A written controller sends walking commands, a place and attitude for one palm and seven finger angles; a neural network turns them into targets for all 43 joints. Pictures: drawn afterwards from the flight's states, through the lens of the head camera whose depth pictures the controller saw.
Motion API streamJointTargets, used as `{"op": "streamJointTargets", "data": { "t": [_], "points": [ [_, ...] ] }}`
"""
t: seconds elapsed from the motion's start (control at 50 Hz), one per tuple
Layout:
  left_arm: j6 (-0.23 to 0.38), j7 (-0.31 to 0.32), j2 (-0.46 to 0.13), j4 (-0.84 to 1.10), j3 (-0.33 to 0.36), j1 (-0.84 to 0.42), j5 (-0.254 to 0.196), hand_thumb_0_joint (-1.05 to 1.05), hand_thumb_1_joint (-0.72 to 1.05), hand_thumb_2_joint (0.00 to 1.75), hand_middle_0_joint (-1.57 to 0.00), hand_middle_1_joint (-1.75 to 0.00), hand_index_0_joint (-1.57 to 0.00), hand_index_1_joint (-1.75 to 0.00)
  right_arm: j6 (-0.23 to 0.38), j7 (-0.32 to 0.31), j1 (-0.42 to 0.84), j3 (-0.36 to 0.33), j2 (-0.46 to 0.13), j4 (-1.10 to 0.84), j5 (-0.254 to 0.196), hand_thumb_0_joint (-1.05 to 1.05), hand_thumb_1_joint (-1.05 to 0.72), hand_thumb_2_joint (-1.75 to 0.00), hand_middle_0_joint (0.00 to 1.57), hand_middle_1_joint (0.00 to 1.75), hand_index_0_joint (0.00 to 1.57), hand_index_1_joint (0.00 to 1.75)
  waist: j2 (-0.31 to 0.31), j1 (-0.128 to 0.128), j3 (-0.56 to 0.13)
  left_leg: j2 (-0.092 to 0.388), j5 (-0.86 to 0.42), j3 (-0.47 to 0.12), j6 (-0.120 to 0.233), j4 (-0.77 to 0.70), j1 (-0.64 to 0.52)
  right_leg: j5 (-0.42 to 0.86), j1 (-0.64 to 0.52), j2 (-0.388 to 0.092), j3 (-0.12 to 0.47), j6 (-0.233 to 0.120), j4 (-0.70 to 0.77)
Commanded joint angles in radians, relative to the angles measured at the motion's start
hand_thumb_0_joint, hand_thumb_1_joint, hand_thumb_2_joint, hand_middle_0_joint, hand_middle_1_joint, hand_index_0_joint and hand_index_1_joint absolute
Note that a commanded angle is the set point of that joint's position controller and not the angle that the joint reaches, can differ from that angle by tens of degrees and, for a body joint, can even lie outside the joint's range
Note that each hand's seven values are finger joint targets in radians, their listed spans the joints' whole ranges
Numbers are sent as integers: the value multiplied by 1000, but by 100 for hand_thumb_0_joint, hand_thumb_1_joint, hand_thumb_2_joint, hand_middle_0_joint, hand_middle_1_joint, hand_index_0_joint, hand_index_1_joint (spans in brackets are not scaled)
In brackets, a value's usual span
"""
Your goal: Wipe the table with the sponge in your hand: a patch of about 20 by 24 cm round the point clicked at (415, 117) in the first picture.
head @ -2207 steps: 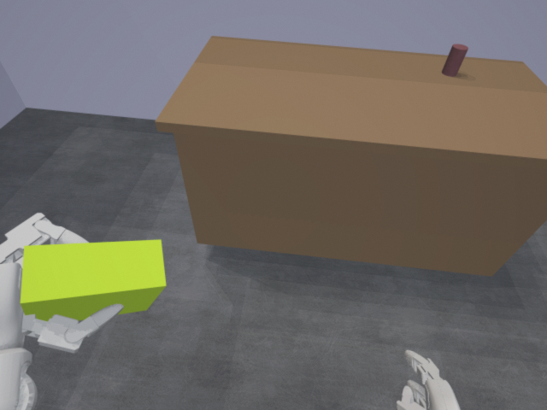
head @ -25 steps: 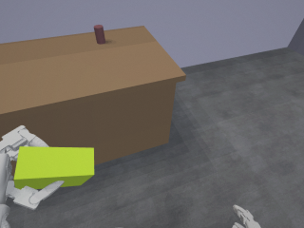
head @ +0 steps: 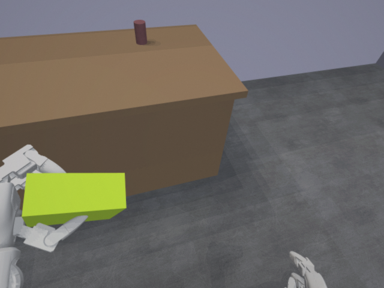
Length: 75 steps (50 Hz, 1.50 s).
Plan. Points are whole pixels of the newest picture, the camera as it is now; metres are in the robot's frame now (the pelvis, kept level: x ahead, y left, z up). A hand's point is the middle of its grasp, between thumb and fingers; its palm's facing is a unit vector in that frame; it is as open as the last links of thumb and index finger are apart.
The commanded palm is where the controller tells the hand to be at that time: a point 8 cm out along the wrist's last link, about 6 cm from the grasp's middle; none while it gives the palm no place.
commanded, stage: stop stepping back and stand still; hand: left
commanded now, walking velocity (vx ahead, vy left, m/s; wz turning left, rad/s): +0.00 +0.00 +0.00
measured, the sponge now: (90, 199) +0.22 +0.18 +0.14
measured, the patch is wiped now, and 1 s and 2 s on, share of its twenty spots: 0.95 0.95 0.95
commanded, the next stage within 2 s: stand and wait in 0.64 s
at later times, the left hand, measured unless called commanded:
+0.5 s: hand (36, 172) +0.25 +0.27 +0.17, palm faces +0.40 -0.84 -0.37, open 9.6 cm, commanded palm +0.20 +0.30 +0.19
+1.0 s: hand (35, 174) +0.25 +0.27 +0.16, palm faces +0.39 -0.85 -0.34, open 9.6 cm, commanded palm +0.20 +0.31 +0.19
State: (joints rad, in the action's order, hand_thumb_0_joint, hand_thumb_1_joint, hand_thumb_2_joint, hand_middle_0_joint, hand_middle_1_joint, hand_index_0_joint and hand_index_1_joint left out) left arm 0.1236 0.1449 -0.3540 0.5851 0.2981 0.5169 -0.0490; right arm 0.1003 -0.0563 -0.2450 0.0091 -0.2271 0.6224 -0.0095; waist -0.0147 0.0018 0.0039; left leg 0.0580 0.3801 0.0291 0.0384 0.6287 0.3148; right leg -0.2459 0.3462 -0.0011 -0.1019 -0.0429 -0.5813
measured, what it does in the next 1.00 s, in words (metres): stands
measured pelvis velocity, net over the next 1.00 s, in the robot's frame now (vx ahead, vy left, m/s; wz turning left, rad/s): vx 0.03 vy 0.03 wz -0.01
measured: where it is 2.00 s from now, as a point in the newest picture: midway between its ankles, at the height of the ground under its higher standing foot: outside the picture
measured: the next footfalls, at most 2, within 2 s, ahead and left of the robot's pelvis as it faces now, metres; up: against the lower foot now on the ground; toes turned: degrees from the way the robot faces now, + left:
none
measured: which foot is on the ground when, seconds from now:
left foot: down 0.00-1.00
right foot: down 0.00-1.00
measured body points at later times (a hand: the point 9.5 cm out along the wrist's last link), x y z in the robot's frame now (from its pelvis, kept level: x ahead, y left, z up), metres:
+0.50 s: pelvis +0.04 +0.02 +0.01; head +0.04 +0.03 +0.46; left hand +0.22 +0.31 +0.19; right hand +0.22 -0.21 -0.06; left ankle +0.03 +0.13 -0.73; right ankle +0.05 -0.10 -0.73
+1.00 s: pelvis +0.03 +0.03 +0.01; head +0.03 +0.04 +0.46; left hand +0.22 +0.32 +0.18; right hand +0.21 -0.20 -0.06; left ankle +0.03 +0.13 -0.73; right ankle +0.05 -0.10 -0.73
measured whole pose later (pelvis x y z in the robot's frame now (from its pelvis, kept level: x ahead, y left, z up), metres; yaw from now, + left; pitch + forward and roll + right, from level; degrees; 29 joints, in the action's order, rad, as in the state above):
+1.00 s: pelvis +0.03 +0.03 +0.01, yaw -1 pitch +0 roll -1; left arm 0.10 0.17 -0.34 0.44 0.30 0.48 -0.05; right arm 0.06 -0.07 -0.19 0.02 -0.21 0.61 -0.01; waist 0.01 0.00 -0.01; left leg 0.02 0.26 0.06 0.02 0.46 0.19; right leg -0.18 0.21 -0.01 -0.03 0.01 -0.40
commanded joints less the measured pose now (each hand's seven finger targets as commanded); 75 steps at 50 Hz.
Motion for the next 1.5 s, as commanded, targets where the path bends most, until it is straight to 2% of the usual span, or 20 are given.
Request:
{"op": "streamJointTargets", "data": {
  "t": [0.0,0.02,0.04,0.08,0.1,0.12,0.16,0.2,0.28,0.32,0.46,0.52,0.64,0.9,1.04,1.06,1.2,1.4,1.44,1.48],
  "points": [
    [67,57,-174,194,131,-127,0,0,10,130,-120,-160,-120,-160,66,-28,143,-34,-110,-174,-3,0,-90,-90,20,30,20,30,296,9,-58,256,198,-404,129,-437,-49,-210,95,7,96,48,-208],
    [63,56,-186,154,158,-135,0,0,10,130,-120,-160,-120,-160,70,-27,135,-45,-113,-165,-10,0,-90,-90,20,30,20,30,178,-10,-89,214,70,-292,96,-380,-49,-190,41,-6,99,57,-171],
    [56,52,-186,144,153,-114,-8,0,10,130,-120,-160,-120,-160,80,-25,126,-39,-105,-154,-14,0,-90,-90,20,30,20,30,179,3,-101,171,10,-243,73,-337,-57,-150,12,-4,84,59,-95],
    [46,40,-166,58,150,-55,2,0,10,130,-120,-160,-120,-160,78,-18,129,-35,-110,-146,-15,0,-90,-90,20,30,20,30,135,-1,-85,125,-217,-144,44,-218,-35,16,-116,-13,71,58,118],
    [49,31,-161,51,137,-69,4,0,10,130,-120,-160,-120,-160,73,-13,143,-38,-110,-147,-13,0,-90,-90,20,30,20,30,44,0,-77,87,-232,-103,21,-145,13,131,-182,-45,119,45,189],
    [53,23,-151,47,123,-77,2,0,10,130,-120,-160,-120,-160,70,-6,152,-45,-113,-151,-12,0,-90,-90,20,30,20,30,-37,15,-73,36,-198,-54,-5,-74,41,229,-195,-117,228,9,214],
    [55,17,-149,76,112,-79,-6,0,10,130,-120,-160,-120,-160,66,7,145,-57,-113,-150,-16,0,-90,-90,20,30,20,30,-105,26,-71,-1,-112,-41,-27,-24,23,97,-138,-208,332,-36,275],
    [62,25,-179,144,135,-75,-7,0,10,130,-120,-160,-120,-160,61,6,144,-53,-108,-152,-10,0,-90,-90,20,30,20,30,-60,20,-101,3,-152,-38,-22,-84,-22,119,-163,-209,312,-43,268],
    [78,39,-192,209,154,-55,-5,0,10,130,-120,-160,-120,-160,57,-8,166,-47,-112,-167,-1,0,-90,-90,20,30,20,30,105,3,-140,64,-328,-105,0,-217,-119,198,-170,-82,165,19,145],
    [76,44,-184,185,153,-51,-8,0,10,130,-120,-160,-120,-160,50,-14,171,-45,-107,-170,-6,0,-90,-90,20,30,20,30,94,-4,-156,82,-397,-117,4,-224,-135,238,-185,-56,133,35,130],
    [62,36,-133,94,95,-105,-7,0,10,130,-120,-160,-120,-160,42,-21,169,-45,-115,-170,-10,0,-90,-90,20,30,20,30,94,2,-135,72,-391,-90,-13,-229,-146,273,-187,-59,143,35,155],
    [60,35,-138,102,91,-119,-7,0,10,130,-120,-160,-120,-160,38,-20,179,-45,-115,-177,-7,0,-90,-90,20,30,20,30,63,0,-139,63,-371,-80,-13,-225,-137,280,-198,-64,148,34,170],
    [59,40,-171,136,119,-126,-6,0,10,130,-120,-160,-120,-160,27,-20,193,-40,-113,-187,-1,0,-90,-90,20,30,20,30,107,-3,-136,52,-339,-85,-17,-248,-124,256,-203,-64,153,26,184],
    [53,35,-142,74,96,-116,-10,0,10,130,-120,-160,-120,-160,14,-23,185,-38,-111,-183,-2,0,-90,-90,20,30,20,30,51,-3,-125,46,-279,-78,-18,-261,-111,215,-202,-60,156,33,218],
    [58,40,-162,102,108,-129,-5,0,10,130,-120,-160,-120,-160,19,-24,194,-40,-117,-181,1,0,-90,-90,20,30,20,30,99,-5,-102,41,-212,-88,-18,-283,-85,149,-191,-60,154,30,226],
    [60,40,-162,103,109,-125,-5,0,10,130,-120,-160,-120,-160,19,-24,192,-36,-109,-177,1,0,-90,-90,20,30,20,30,76,-7,-105,43,-203,-91,-17,-287,-82,144,-198,-58,151,33,225],
    [60,38,-145,79,106,-92,-9,0,10,130,-120,-160,-120,-160,18,-21,183,-43,-111,-174,-1,0,-90,-90,20,30,20,30,60,-3,-118,38,-234,-77,-20,-267,-95,169,-199,-63,161,31,234],
    [58,39,-146,79,94,-143,-4,0,10,130,-120,-160,-120,-160,22,-25,190,-39,-111,-175,2,0,-90,-90,20,30,20,30,57,-5,-94,35,-158,-80,-16,-284,-86,110,-175,-56,164,34,253],
    [57,40,-156,91,104,-140,-3,0,10,130,-120,-160,-120,-160,23,-25,189,-43,-118,-179,2,0,-90,-90,20,30,20,30,85,-4,-109,32,-186,-81,-18,-279,-92,132,-187,-59,167,30,245],
    [59,41,-154,90,107,-127,-5,0,10,130,-120,-160,-120,-160,21,-24,188,-39,-110,-176,2,0,-90,-90,20,30,20,30,66,-6,-120,37,-219,-84,-18,-278,-98,161,-201,-56,156,33,233]
  ]
}}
